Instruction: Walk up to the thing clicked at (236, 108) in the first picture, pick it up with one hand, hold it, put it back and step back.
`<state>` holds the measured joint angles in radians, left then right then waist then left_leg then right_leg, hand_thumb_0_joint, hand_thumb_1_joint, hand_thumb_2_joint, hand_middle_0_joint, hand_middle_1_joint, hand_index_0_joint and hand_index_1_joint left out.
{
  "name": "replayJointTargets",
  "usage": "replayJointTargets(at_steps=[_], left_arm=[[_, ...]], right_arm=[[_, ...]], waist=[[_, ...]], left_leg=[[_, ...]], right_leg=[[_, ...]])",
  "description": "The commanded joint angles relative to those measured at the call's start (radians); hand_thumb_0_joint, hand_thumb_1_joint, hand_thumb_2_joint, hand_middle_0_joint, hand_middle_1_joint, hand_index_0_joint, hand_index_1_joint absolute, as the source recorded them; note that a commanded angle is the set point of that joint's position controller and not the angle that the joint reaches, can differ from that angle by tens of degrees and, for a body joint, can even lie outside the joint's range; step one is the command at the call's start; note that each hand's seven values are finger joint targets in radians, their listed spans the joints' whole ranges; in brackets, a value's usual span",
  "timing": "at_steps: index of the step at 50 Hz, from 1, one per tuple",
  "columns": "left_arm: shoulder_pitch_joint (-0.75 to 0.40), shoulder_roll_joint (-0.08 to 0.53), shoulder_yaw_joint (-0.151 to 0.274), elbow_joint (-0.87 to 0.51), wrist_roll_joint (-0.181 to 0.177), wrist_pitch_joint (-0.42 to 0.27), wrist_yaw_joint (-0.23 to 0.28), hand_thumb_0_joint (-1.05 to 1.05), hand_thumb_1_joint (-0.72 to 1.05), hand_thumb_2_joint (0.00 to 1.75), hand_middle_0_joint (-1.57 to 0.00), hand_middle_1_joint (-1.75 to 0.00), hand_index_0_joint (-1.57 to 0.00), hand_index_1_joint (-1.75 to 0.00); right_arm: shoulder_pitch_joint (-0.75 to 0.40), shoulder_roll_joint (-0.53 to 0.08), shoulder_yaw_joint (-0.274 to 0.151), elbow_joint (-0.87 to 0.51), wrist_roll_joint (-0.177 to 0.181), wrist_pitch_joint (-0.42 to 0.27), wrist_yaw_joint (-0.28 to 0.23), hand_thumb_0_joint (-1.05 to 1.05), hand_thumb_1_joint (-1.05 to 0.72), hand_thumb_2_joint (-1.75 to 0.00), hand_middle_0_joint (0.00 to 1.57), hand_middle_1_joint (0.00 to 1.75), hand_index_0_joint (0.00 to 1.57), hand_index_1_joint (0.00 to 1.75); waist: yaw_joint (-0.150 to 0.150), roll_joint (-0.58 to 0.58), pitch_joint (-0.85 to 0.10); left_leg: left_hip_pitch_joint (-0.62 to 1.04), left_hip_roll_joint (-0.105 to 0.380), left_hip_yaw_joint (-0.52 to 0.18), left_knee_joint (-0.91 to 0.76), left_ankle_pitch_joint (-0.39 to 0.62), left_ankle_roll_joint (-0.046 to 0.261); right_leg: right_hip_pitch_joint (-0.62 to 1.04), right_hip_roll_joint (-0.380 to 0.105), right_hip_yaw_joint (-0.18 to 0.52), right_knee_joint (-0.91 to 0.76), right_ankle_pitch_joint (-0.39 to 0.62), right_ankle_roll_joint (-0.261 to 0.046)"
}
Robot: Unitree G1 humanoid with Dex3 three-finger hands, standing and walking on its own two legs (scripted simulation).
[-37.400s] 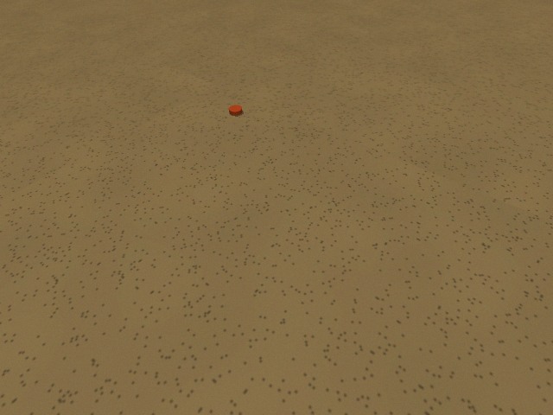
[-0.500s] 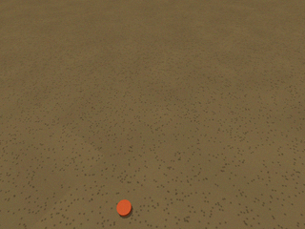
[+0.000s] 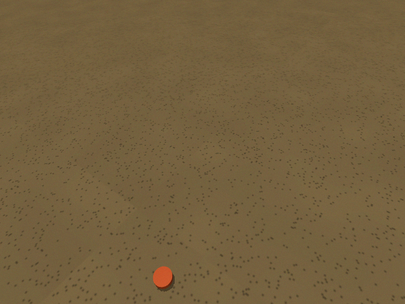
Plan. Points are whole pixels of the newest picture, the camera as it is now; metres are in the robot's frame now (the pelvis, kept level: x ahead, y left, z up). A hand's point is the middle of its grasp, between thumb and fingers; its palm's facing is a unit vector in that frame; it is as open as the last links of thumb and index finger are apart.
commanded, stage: stand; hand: left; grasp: from above
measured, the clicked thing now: (163, 277) +0.43 +0.25 -0.77
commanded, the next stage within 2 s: step back in 0.02 s
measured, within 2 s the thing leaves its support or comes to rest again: neither
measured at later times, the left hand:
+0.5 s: hand out of the picture +0.08 +0.30 -0.18, palm faces -0.08 -0.93 -0.35, open 7.4 cm
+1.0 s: hand out of the picture -0.05 +0.28 -0.14, palm faces -0.07 -0.91 -0.42, open 7.4 cm
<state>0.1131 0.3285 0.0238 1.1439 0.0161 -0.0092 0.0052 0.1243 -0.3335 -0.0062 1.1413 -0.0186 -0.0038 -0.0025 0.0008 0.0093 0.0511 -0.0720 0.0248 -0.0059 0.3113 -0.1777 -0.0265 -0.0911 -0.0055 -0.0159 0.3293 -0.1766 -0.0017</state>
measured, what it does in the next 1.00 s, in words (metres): walks backwards: left foot, then right foot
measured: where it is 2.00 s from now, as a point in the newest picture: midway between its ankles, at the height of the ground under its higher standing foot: outside the picture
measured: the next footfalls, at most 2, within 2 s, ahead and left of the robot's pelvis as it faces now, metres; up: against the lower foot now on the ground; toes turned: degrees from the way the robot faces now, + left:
left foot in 0.30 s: -0.03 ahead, +0.13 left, +0.00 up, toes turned -2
right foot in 0.74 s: -0.10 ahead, -0.07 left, +0.00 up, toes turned -2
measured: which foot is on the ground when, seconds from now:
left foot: down 0.00-0.14, up 0.16-0.28, down 0.30-0.78, up 0.80-1.00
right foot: down 0.00-0.32, up 0.34-0.72, down 0.74-1.00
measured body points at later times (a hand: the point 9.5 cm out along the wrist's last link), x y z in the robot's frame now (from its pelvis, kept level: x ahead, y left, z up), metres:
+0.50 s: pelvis -0.07 +0.05 -0.02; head +0.00 +0.08 +0.43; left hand +0.08 +0.35 -0.16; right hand -0.03 -0.27 -0.12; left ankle -0.07 +0.13 -0.75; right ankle -0.07 -0.09 -0.68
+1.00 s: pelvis -0.18 +0.03 -0.01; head -0.12 +0.01 +0.43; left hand -0.04 +0.33 -0.12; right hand -0.10 -0.30 -0.14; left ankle -0.23 +0.18 -0.67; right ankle -0.14 -0.07 -0.75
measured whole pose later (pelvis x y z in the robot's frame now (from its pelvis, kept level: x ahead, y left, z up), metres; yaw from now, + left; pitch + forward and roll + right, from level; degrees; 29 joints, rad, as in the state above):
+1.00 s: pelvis -0.18 +0.03 -0.01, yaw -5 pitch -1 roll +2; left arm 0.14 0.34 0.07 0.80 0.04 0.04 0.02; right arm 0.14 -0.41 -0.04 0.89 0.00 0.04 -0.03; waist 0.02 0.01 0.17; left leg -0.37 -0.11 -0.14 1.07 -0.52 -0.03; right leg -0.32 0.02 0.04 0.55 -0.22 -0.05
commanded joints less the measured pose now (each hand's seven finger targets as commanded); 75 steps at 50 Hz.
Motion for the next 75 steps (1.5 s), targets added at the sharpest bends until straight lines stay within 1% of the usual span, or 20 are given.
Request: replayJointTargets(at_steps=[1, 5, 9, 12, 14, 16, 17, 23, 32, 37, 39, 40, 44, 51, 56, 58, 60, 63, 71, 75], left_arm=[[-0.038, 0.293, 0.073, -0.094, -0.022, -0.011, 0.013, 0.00, 0.90, 0.90, -0.20, -0.30, -0.20, -0.30], [-0.029, 0.303, 0.087, -0.151, -0.021, -0.005, 0.020, 0.00, 0.90, 0.90, -0.20, -0.30, -0.20, -0.30], [-0.101, 0.331, 0.096, -0.239, 0.007, 0.008, 0.023, 0.00, 0.90, 0.90, -0.20, -0.30, -0.20, -0.30], [-0.165, 0.301, 0.087, -0.286, 0.012, 0.018, 0.025, 0.00, 0.90, 0.90, -0.20, -0.30, -0.20, -0.30], [-0.115, 0.250, 0.070, -0.295, -0.006, 0.034, 0.023, 0.00, 0.90, 0.90, -0.20, -0.30, -0.20, -0.30], [-0.098, 0.205, 0.066, -0.310, -0.011, 0.048, 0.032, 0.00, 0.90, 0.90, -0.20, -0.30, -0.20, -0.30], [-0.051, 0.202, 0.063, -0.305, -0.006, 0.057, 0.034, 0.00, 0.90, 0.90, -0.20, -0.30, -0.20, -0.30], [0.003, 0.232, 0.077, -0.306, -0.008, 0.065, 0.034, 0.00, 0.90, 0.90, -0.20, -0.30, -0.20, -0.30], [-0.007, 0.225, 0.098, -0.364, 0.008, 0.047, 0.022, 0.00, 0.90, 0.90, -0.20, -0.30, -0.20, -0.30], [0.103, 0.237, 0.112, -0.325, 0.020, 0.021, 0.016, 0.00, 0.90, 0.90, -0.20, -0.30, -0.20, -0.30], [0.041, 0.357, 0.136, -0.362, 0.013, 0.023, 0.012, 0.00, 0.90, 0.90, -0.20, -0.30, -0.20, -0.30], [-0.006, 0.372, 0.136, -0.398, 0.023, 0.019, 0.014, 0.00, 0.90, 0.90, -0.20, -0.30, -0.20, -0.30], [-0.041, 0.250, 0.117, -0.419, 0.011, 0.021, 0.025, 0.00, 0.90, 0.90, -0.20, -0.30, -0.20, -0.30], [0.074, 0.244, 0.115, -0.444, 0.021, 0.037, 0.028, 0.00, 0.90, 0.90, -0.20, -0.30, -0.20, -0.30], [0.014, 0.275, 0.110, -0.472, 0.003, 0.061, 0.013, 0.00, 0.90, 0.90, -0.20, -0.30, -0.20, -0.30], [0.017, 0.217, 0.095, -0.482, 0.001, 0.063, 0.007, 0.00, 0.90, 0.90, -0.20, -0.30, -0.20, -0.30], [-0.064, 0.274, 0.128, -0.475, 0.021, 0.060, 0.025, 0.00, 0.90, 0.90, -0.20, -0.30, -0.20, -0.30], [0.083, 0.241, 0.126, -0.410, -0.008, 0.063, 0.012, 0.00, 0.90, 0.90, -0.20, -0.30, -0.20, -0.30], [0.082, 0.219, 0.111, -0.420, 0.004, 0.044, 0.013, 0.00, 0.90, 0.90, -0.20, -0.30, -0.20, -0.30], [0.175, 0.216, 0.109, -0.358, 0.005, 0.036, 0.005, 0.00, 0.90, 0.90, -0.20, -0.30, -0.20, -0.30]], right_arm=[[-0.080, -0.252, -0.057, -0.085, 0.008, -0.003, -0.007, 0.00, -0.90, -0.90, 0.20, 0.30, 0.20, 0.30], [-0.026, -0.223, -0.062, -0.125, 0.022, 0.017, -0.003, 0.00, -0.90, -0.90, 0.20, 0.30, 0.20, 0.30], [0.039, -0.222, -0.084, -0.157, 0.010, 0.045, 0.005, 0.00, -0.90, -0.90, 0.20, 0.30, 0.20, 0.30], [0.105, -0.218, -0.092, -0.172, 0.018, 0.041, 0.009, 0.00, -0.90, -0.90, 0.20, 0.30, 0.20, 0.30], [0.054, -0.257, -0.097, -0.196, 0.001, 0.022, 0.000, 0.00, -0.90, -0.90, 0.20, 0.30, 0.20, 0.30], [0.072, -0.320, -0.119, -0.215, -0.023, 0.014, -0.009, 0.00, -0.90, -0.90, 0.20, 0.30, 0.20, 0.30], [0.080, -0.312, -0.118, -0.216, -0.020, 0.012, -0.015, 0.00, -0.90, -0.90, 0.20, 0.30, 0.20, 0.30], [-0.018, -0.271, -0.107, -0.298, -0.013, 0.009, -0.042, 0.00, -0.90, -0.90, 0.20, 0.30, 0.20, 0.30], [0.055, -0.294, -0.123, -0.328, -0.005, 0.008, -0.043, 0.00, -0.90, -0.90, 0.20, 0.30, 0.20, 0.30], [-0.022, -0.271, -0.106, -0.345, 0.014, 0.020, -0.028, 0.00, -0.90, -0.90, 0.20, 0.30, 0.20, 0.30], [-0.037, -0.216, -0.093, -0.357, 0.022, 0.026, -0.029, 0.00, -0.90, -0.90, 0.20, 0.30, 0.20, 0.30], [-0.029, -0.239, -0.105, -0.341, 0.014, 0.035, -0.036, 0.00, -0.90, -0.90, 0.20, 0.30, 0.20, 0.30], [0.045, -0.228, -0.086, -0.299, 0.024, 0.034, -0.029, 0.00, -0.90, -0.90, 0.20, 0.30, 0.20, 0.30], [0.044, -0.219, -0.074, -0.340, 0.017, 0.015, -0.041, 0.00, -0.90, -0.90, 0.20, 0.30, 0.20, 0.30], [0.159, -0.224, -0.096, -0.293, -0.004, 0.011, -0.029, 0.00, -0.90, -0.90, 0.20, 0.30, 0.20, 0.30], [0.108, -0.351, -0.129, -0.316, -0.030, 0.010, -0.023, 0.00, -0.90, -0.90, 0.20, 0.30, 0.20, 0.30], [-0.008, -0.423, -0.142, -0.356, -0.023, 0.002, -0.023, 0.00, -0.90, -0.90, 0.20, 0.30, 0.20, 0.30], [-0.089, -0.283, -0.099, -0.379, -0.028, -0.006, -0.030, 0.00, -0.90, -0.90, 0.20, 0.30, 0.20, 0.30], [0.052, -0.289, -0.116, -0.378, -0.010, 0.005, -0.032, 0.00, -0.90, -0.90, 0.20, 0.30, 0.20, 0.30], [-0.007, -0.327, -0.126, -0.404, -0.010, 0.026, -0.022, 0.00, -0.90, -0.90, 0.20, 0.30, 0.20, 0.30]], waist=[[0.003, -0.035, 0.083], [-0.012, -0.089, -0.052], [-0.024, -0.193, -0.103], [-0.062, -0.201, -0.126], [-0.033, 0.016, -0.115], [-0.028, 0.161, -0.098], [-0.012, 0.098, -0.113], [0.009, 0.146, -0.072], [-0.041, 0.112, -0.095], [0.014, 0.012, -0.140], [0.028, -0.283, -0.067], [0.035, -0.288, -0.014], [-0.008, -0.115, -0.011], [0.053, -0.184, -0.135], [-0.018, -0.161, -0.151], [-0.021, 0.167, -0.097], [-0.047, 0.244, 0.010], [0.059, 0.101, -0.005], [-0.035, 0.171, -0.099], [0.001, 0.239, -0.134]], left_leg=[[-0.106, 0.083, -0.084, 0.053, 0.171, 0.057], [-0.093, 0.013, -0.021, 0.252, 0.133, 0.054], [-0.125, -0.063, -0.022, 0.543, -0.336, 0.060], [-0.124, -0.023, -0.045, 0.399, -0.221, 0.074], [-0.115, 0.081, -0.129, 0.118, 0.259, 0.090], [0.050, 0.244, -0.330, 0.095, 0.664, 0.162], [0.076, 0.253, -0.265, 0.149, 0.805, 0.185], [0.024, 0.175, -0.182, 0.158, 0.653, 0.132], [0.056, 0.250, -0.239, 0.186, 0.473, 0.244], [-0.166, 0.145, -0.144, 0.317, 0.171, 0.140], [-0.331, -0.104, -0.005, 0.604, -0.319, 0.035], [-0.268, -0.105, -0.092, 0.806, -0.482, 0.023], [-0.369, -0.162, -0.158, 0.881, -0.347, 0.022], [-0.388, -0.088, -0.066, 0.531, -0.372, -0.011], [-0.113, -0.056, 0.003, 0.085, -0.015, 0.039], [-0.034, 0.244, -0.409, 0.003, -0.004, 0.164], [-0.376, 0.429, -0.565, -0.066, 0.031, 0.351], [-0.212, 0.207, -0.213, 0.053, 0.291, 0.222], [0.061, 0.232, -0.196, 0.173, 0.377, 0.280], [-0.052, 0.223, -0.195, 0.205, 0.254, 0.231]], right_leg=[[-0.121, -0.112, 0.133, -0.001, 0.257, -0.024], [-0.098, -0.184, 0.197, 0.007, 0.361, -0.111], [-0.197, -0.333, 0.312, 0.004, 0.314, -0.249], [-0.167, -0.266, 0.212, 0.127, 0.339, -0.178], [-0.169, -0.100, 0.098, 0.318, 0.226, -0.078], [-0.410, 0.107, 0.111, 0.556, -0.373, -0.033], [-0.418, 0.101, 0.147, 0.650, -0.416, -0.033], [-0.438, 0.112, 0.204, 0.806, -0.271, -0.020], [-0.327, 0.035, 0.115, 0.501, -0.310, 0.004], [-0.024, -0.013, 0.146, 0.108, 0.116, -0.053], [-0.138, -0.318, 0.510, 0.021, 0.251, -0.283], [-0.305, -0.393, 0.606, -0.014, 0.245, -0.344], [-0.155, -0.194, 0.289, 0.072, 0.381, -0.200], [0.139, -0.205, 0.268, 0.160, 0.483, -0.220], [-0.053, -0.165, 0.238, 0.226, 0.214, -0.130], [-0.401, 0.032, 0.123, 0.423, -0.258, -0.033], [-0.305, 0.089, 0.208, 0.859, -0.452, -0.003], [-0.394, 0.134, 0.230, 0.956, -0.302, -0.016], [-0.376, 0.056, 0.142, 0.596, -0.355, 0.055], [-0.190, 0.020, 0.054, 0.262, -0.231, 0.019]])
